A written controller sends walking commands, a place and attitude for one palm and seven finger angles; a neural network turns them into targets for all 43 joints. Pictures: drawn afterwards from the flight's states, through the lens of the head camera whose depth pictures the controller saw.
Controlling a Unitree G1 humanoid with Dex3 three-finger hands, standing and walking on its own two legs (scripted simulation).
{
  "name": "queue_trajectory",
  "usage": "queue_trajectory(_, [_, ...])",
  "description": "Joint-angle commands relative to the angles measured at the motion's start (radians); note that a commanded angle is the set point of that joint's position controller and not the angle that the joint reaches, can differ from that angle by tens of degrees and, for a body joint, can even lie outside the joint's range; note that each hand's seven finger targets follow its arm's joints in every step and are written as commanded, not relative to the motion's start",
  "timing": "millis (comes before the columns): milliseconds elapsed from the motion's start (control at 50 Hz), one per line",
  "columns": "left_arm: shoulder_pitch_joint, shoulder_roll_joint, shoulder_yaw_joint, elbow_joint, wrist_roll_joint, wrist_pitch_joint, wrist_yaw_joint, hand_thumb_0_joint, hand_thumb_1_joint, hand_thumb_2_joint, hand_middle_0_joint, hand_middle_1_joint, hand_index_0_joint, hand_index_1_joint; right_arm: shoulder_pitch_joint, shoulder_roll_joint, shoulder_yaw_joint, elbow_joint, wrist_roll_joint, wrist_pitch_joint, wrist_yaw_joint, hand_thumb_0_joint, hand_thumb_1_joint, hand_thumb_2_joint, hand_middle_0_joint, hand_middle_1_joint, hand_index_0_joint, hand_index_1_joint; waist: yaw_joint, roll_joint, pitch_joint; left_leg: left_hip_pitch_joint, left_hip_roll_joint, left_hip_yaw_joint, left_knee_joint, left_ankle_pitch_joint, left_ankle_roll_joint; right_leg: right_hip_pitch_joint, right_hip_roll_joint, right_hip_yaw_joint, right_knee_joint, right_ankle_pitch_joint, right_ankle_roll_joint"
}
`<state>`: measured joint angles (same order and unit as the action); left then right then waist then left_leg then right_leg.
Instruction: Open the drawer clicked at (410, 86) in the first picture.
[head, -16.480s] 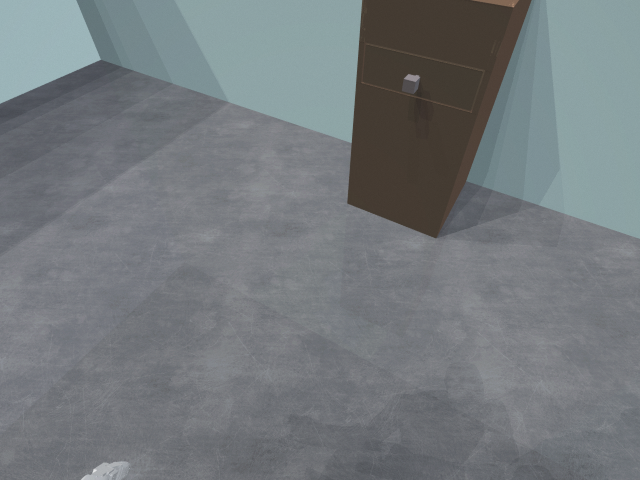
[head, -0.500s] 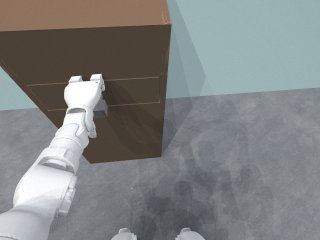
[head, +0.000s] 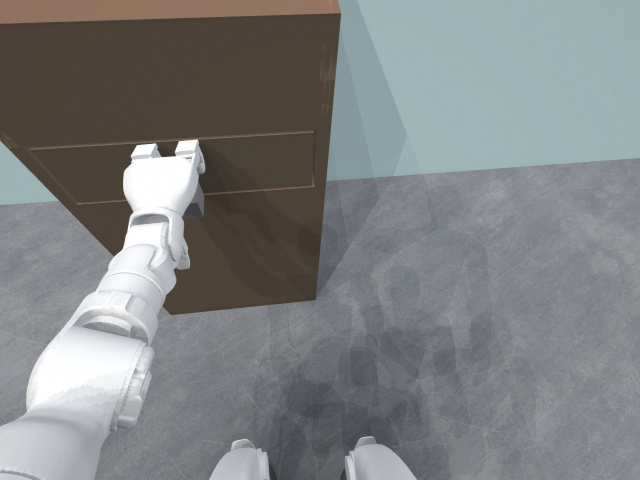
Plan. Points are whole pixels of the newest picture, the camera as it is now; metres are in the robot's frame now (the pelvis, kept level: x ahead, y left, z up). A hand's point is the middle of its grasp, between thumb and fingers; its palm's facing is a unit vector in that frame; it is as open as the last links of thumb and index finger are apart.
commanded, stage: lower the fingers behind the handle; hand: left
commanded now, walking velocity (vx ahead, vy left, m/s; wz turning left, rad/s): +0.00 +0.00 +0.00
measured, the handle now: (187, 189) +0.54 +0.16 -0.04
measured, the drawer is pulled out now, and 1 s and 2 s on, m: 0.00 0.00 0.01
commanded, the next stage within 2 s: close the thumb around the handle in 0.86 s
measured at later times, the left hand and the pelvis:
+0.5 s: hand (185, 219) +0.49 +0.16 -0.05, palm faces -0.07 -0.03 -1.00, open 13.8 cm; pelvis -0.01 +0.00 -0.02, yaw +0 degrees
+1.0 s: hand (182, 217) +0.50 +0.17 -0.05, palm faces -0.06 -0.03 -1.00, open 13.8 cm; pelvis -0.01 +0.00 -0.02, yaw +0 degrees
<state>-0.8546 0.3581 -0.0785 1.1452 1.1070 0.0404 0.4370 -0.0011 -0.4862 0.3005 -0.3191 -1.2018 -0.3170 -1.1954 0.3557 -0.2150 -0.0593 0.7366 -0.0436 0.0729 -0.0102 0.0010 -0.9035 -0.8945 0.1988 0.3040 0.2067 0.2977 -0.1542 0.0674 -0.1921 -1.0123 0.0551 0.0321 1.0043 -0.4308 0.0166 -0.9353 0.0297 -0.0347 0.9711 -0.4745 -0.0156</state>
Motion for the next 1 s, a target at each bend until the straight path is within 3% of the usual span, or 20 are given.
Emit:
queue_trajectory(0, [-0.396,0.155,0.036,-0.162,0.021,-0.009,0.075,0.0,-0.5,0.3,-0.3,-1.2,-0.3,-1.2,0.148,-0.166,-0.061,-0.03,-0.003,-0.016,-0.003,0.0,-0.9,-0.9,0.2,0.3,0.2,0.3,-0.022,0.007,-0.431,0.367,-0.049,-0.034,-0.026,0.407,0.026,0.098,0.04,0.0,-0.084,0.408,-0.015])
queue_trajectory(60, [-0.444,0.169,0.041,-0.176,0.028,0.006,0.106,0.0,-0.5,0.3,-0.3,-1.2,-0.3,-1.2,0.15,-0.17,-0.063,-0.028,-0.005,-0.016,0.001,0.0,-0.9,-0.9,0.2,0.3,0.2,0.3,-0.034,0.016,-0.455,0.368,-0.047,-0.036,-0.013,0.393,0.026,0.076,0.041,-0.001,-0.074,0.384,-0.014])
queue_trajectory(120, [-0.463,0.205,0.067,-0.189,0.026,0.019,0.118,0.0,-0.5,0.3,-0.3,-1.2,-0.3,-1.2,0.15,-0.172,-0.062,-0.024,-0.007,-0.016,0.003,0.0,-0.9,-0.9,0.2,0.3,0.2,0.3,-0.025,0.043,-0.495,0.379,-0.047,-0.04,-0.004,0.404,0.023,0.08,0.04,-0.002,-0.059,0.389,-0.015])
queue_trajectory(160, [-0.48,0.177,0.038,-0.174,0.027,0.031,0.121,0.0,-0.5,0.3,-0.3,-1.2,-0.3,-1.2,0.147,-0.17,-0.06,-0.022,-0.006,-0.017,0.002,0.0,-0.9,-0.9,0.2,0.3,0.2,0.3,-0.041,0.038,-0.479,0.359,-0.049,-0.038,0.002,0.374,0.025,0.067,0.04,-0.001,-0.062,0.37,-0.013])
queue_trajectory(200, [-0.483,0.201,0.054,-0.152,0.024,0.04,0.117,0.0,-0.5,0.3,-0.3,-1.2,-0.3,-1.2,0.146,-0.174,-0.057,-0.016,-0.008,-0.019,-0.001,0.0,-0.9,-0.9,0.2,0.3,0.2,0.3,-0.044,0.013,-0.485,0.343,-0.049,-0.044,0.008,0.359,0.026,0.065,0.04,-0.001,-0.056,0.359,-0.012])
queue_trajectory(260, [-0.501,0.192,0.032,-0.121,0.025,0.056,0.11,0.0,-0.5,0.3,-0.3,-1.2,-0.3,-1.2,0.149,-0.176,-0.051,-0.014,-0.006,-0.02,-0.002,0.0,-0.9,-0.9,0.2,0.3,0.2,0.3,-0.055,0.04,-0.466,0.328,-0.047,-0.044,0.014,0.338,0.026,0.032,0.04,-0.004,-0.049,0.331,-0.012])
queue_trajectory(320, [-0.495,0.175,0.023,-0.124,0.021,0.052,0.095,0.0,-0.5,0.3,-0.3,-1.2,-0.3,-1.2,0.15,-0.175,-0.051,-0.021,-0.007,-0.024,-0.004,0.0,-0.9,-0.9,0.2,0.3,0.2,0.3,-0.052,0.058,-0.497,0.337,-0.046,-0.046,0.028,0.355,0.026,0.019,0.039,-0.003,-0.035,0.339,-0.013])
queue_trajectory(400, [-0.441,0.176,0.036,-0.099,0.015,0.043,0.081,0.0,-0.5,0.3,-0.3,-1.2,-0.3,-1.2,0.148,-0.175,-0.048,-0.029,-0.009,-0.025,-0.002,0.0,-0.9,-0.9,0.2,0.3,0.2,0.3,-0.041,0.037,-0.479,0.302,-0.046,-0.046,0.041,0.35,0.027,0.015,0.041,-0.006,-0.02,0.339,-0.014])
queue_trajectory(440, [-0.446,0.222,0.066,-0.119,0.022,0.029,0.082,0.0,-0.5,0.3,-0.3,-1.2,-0.3,-1.2,0.153,-0.177,-0.046,-0.029,-0.009,-0.026,-0.002,0.0,-0.9,-0.9,0.2,0.3,0.2,0.3,-0.033,0.039,-0.498,0.274,-0.045,-0.041,0.058,0.34,0.028,0.021,0.039,-0.002,-0.006,0.346,-0.014])
queue_trajectory(540, [-0.488,0.251,0.077,-0.161,0.031,0.023,0.107,0.0,-0.5,0.3,-0.3,-1.2,-0.3,-1.2,0.154,-0.178,-0.049,-0.028,-0.008,-0.027,-0.005,0.0,-0.9,-0.9,0.2,0.3,0.2,0.3,-0.044,0.045,-0.514,0.266,-0.045,-0.041,0.067,0.327,0.031,0.021,0.038,0.002,-0.003,0.342,-0.01])
queue_trajectory(580, [-0.462,0.233,0.067,-0.141,0.027,0.042,0.113,0.0,-0.5,0.3,-0.3,-1.2,-0.3,-1.2,0.155,-0.178,-0.046,-0.031,-0.007,-0.026,-0.002,0.0,-0.9,-0.9,0.2,0.3,0.2,0.3,-0.038,0.041,-0.517,0.266,-0.048,-0.04,0.063,0.331,0.03,0.031,0.04,0.0,-0.006,0.346,-0.01])
queue_trajectory(620, [-0.488,0.212,0.045,-0.137,0.017,0.055,0.107,0.0,-0.5,0.3,-0.3,-1.2,-0.3,-1.2,0.159,-0.177,-0.047,-0.026,-0.004,-0.026,-0.001,0.0,-0.9,-0.9,0.2,0.3,0.2,0.3,-0.052,0.052,-0.51,0.285,-0.045,-0.042,0.059,0.332,0.029,0.016,0.041,-0.003,-0.012,0.339,-0.009])
queue_trajectory(720, [-0.494,0.28,0.083,-0.13,0.002,0.059,0.082,0.0,-0.5,0.3,-0.3,-1.2,-0.3,-1.2,0.167,-0.184,-0.038,-0.022,-0.002,-0.019,-0.008,0.0,-0.9,-0.9,0.2,0.3,0.2,0.3,-0.046,0.028,-0.521,0.261,-0.048,-0.039,0.055,0.326,0.034,0.065,0.038,0.005,-0.016,0.366,-0.005])
queue_trajectory(760, [-0.472,0.258,0.066,-0.126,0.008,0.051,0.073,0.0,-0.5,0.3,-0.3,-1.2,-0.3,-1.2,0.16,-0.18,-0.038,-0.028,-0.002,-0.018,-0.011,0.0,-0.9,-0.9,0.2,0.3,0.2,0.3,-0.046,0.034,-0.493,0.255,-0.049,-0.036,0.053,0.319,0.033,0.052,0.038,0.005,-0.022,0.358,-0.006])
queue_trajectory(800, [-0.461,0.279,0.088,-0.147,0.007,0.036,0.071,0.0,-0.5,0.3,-0.3,-1.2,-0.3,-1.2,0.159,-0.179,-0.038,-0.028,-0.004,-0.02,-0.01,0.0,-0.9,-0.9,0.2,0.3,0.2,0.3,-0.032,0.045,-0.517,0.267,-0.05,-0.035,0.055,0.345,0.032,0.072,0.037,0.007,-0.012,0.387,-0.008])
queue_trajectory(840, [-0.432,0.239,0.064,-0.135,0.01,0.028,0.069,0.0,-0.5,0.3,-0.3,-1.2,-0.3,-1.2,0.158,-0.176,-0.041,-0.031,-0.002,-0.021,-0.011,0.0,-0.9,-0.9,0.2,0.3,0.2,0.3,-0.04,0.038,-0.49,0.263,-0.047,-0.034,0.057,0.341,0.032,0.047,0.038,0.003,-0.018,0.375,-0.007])
queue_trajectory(880, [-0.437,0.261,0.078,-0.135,0.012,0.022,0.075,0.0,-0.5,0.3,-0.3,-1.2,-0.3,-1.2,0.159,-0.18,-0.04,-0.032,-0.002,-0.02,-0.012,0.0,-0.9,-0.9,0.2,0.3,0.2,0.3,-0.039,0.02,-0.477,0.246,-0.048,-0.034,0.058,0.329,0.034,0.048,0.039,0.004,-0.017,0.364,-0.006])
queue_trajectory(940, [-0.446,0.228,0.06,-0.134,0.018,0.019,0.086,0.0,-0.5,0.3,-0.3,-1.2,-0.3,-1.2,0.161,-0.179,-0.047,-0.028,-0.003,-0.023,-0.007,0.0,-0.9,-0.9,0.2,0.3,0.2,0.3,-0.041,0.054,-0.485,0.284,-0.043,-0.044,0.057,0.344,0.028,0.002,0.041,-0.005,-0.011,0.339,-0.011])
queue_trajectory(960, [-0.454,0.244,0.071,-0.142,0.018,0.021,0.092,0.0,-0.444,0.324,-0.304,-1.206,-0.304,-1.206,0.164,-0.181,-0.045,-0.028,-0.004,-0.022,-0.006,0.0,-0.9,-0.9,0.2,0.3,0.2,0.3,-0.038,0.054,-0.492,0.287,-0.042,-0.045,0.058,0.358,0.028,0.008,0.041,-0.005,-0.007,0.35,-0.011])
queue_trajectory(980, [-0.471,0.216,0.051,-0.161,0.019,0.021,0.096,0.0,-0.388,0.348,-0.308,-1.212,-0.308,-1.212,0.167,-0.179,-0.049,-0.03,-0.006,-0.023,-0.005,0.0,-0.9,-0.9,0.2,0.3,0.2,0.3,-0.044,0.061,-0.512,0.306,-0.041,-0.05,0.059,0.369,0.026,0.005,0.042,-0.007,-0.005,0.353,-0.012])
